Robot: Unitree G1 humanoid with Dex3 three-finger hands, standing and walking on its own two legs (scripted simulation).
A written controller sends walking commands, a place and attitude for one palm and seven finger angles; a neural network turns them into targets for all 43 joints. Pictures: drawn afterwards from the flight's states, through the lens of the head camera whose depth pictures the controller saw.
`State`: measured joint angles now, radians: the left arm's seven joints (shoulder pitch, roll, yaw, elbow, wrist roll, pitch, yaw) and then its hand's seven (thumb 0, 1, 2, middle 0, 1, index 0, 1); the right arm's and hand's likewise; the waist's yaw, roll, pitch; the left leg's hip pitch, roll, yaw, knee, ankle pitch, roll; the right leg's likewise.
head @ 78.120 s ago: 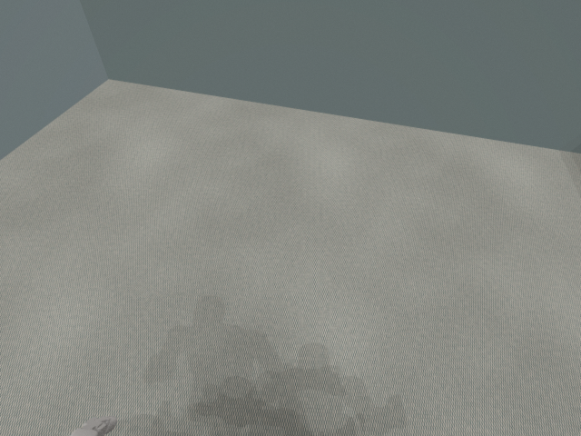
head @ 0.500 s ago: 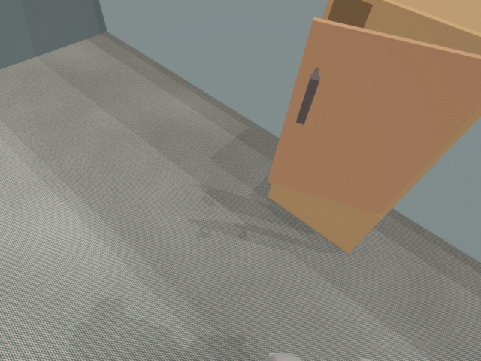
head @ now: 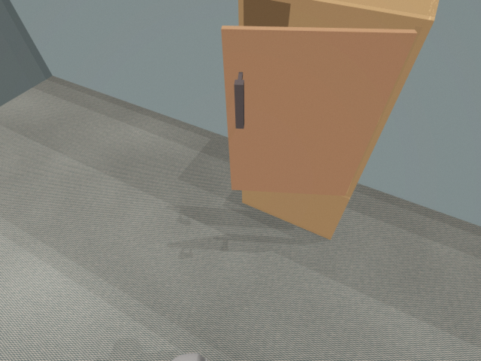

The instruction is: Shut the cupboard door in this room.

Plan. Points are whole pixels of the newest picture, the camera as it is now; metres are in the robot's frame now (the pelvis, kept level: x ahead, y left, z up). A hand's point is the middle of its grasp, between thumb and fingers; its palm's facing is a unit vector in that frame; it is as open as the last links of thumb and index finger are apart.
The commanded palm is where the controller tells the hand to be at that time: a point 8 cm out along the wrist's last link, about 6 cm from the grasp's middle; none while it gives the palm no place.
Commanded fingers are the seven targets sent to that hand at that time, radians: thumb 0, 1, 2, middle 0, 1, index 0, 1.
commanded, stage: take the last steps up to it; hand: left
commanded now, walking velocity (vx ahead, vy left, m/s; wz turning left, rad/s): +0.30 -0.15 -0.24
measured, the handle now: (240, 100) +0.72 +0.02 +0.02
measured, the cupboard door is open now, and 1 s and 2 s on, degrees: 23 23 23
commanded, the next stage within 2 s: come to a stop and stand still in 0.58 s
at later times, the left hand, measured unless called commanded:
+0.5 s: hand (181, 312) +0.24 +0.14 -0.17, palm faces -0.20 -0.97 -0.17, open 7.4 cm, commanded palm none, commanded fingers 0.00 0.90 0.90 -0.20 -0.30 -0.20 -0.30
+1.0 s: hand (224, 281) +0.32 +0.05 -0.19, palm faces -0.05 -0.98 -0.19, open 7.3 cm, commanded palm none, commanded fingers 0.00 0.90 0.90 -0.20 -0.30 -0.20 -0.30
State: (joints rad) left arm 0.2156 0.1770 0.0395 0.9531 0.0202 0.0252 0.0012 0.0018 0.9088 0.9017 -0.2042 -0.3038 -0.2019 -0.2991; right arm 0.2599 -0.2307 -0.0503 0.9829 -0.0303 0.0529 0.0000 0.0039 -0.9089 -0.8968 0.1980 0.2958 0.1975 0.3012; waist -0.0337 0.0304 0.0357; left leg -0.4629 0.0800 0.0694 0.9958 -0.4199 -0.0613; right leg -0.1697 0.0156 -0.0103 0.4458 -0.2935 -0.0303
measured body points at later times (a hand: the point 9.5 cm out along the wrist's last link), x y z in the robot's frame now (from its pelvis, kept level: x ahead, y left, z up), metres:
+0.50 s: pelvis +0.13 -0.04 +0.00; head +0.17 -0.03 +0.45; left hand +0.25 +0.19 -0.16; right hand +0.01 -0.26 -0.14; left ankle +0.05 +0.12 -0.74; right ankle +0.19 -0.21 -0.70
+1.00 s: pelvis +0.25 -0.12 -0.01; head +0.28 -0.10 +0.44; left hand +0.32 +0.11 -0.17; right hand +0.33 -0.36 -0.15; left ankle +0.31 -0.04 -0.74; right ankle +0.21 -0.21 -0.74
